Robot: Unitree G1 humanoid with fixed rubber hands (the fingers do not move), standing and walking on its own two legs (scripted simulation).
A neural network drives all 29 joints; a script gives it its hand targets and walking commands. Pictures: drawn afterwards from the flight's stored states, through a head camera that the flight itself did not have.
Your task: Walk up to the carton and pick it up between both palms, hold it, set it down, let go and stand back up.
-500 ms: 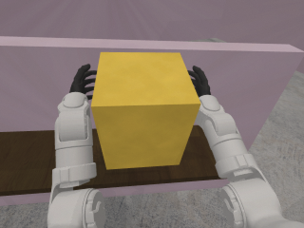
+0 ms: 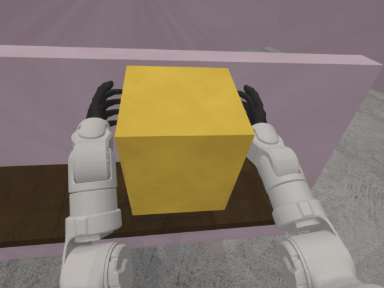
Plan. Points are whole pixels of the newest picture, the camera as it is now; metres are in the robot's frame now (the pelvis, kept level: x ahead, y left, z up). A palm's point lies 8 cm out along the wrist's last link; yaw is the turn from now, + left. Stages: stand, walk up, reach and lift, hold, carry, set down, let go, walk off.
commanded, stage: hold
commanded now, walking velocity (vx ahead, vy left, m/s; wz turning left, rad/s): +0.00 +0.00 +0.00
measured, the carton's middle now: (179, 143) +0.38 +0.01 +0.16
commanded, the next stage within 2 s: none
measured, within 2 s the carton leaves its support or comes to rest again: neither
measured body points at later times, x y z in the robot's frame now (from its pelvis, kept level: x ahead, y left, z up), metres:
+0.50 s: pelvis +0.00 +0.00 +0.00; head -0.06 +0.03 +0.44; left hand +0.37 +0.16 +0.23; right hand +0.38 -0.14 +0.22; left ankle +0.04 +0.11 -0.75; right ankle -0.01 -0.11 -0.75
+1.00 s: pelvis +0.00 +0.00 +0.00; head -0.06 +0.03 +0.44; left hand +0.37 +0.16 +0.23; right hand +0.38 -0.14 +0.22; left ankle +0.04 +0.11 -0.75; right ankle -0.01 -0.11 -0.75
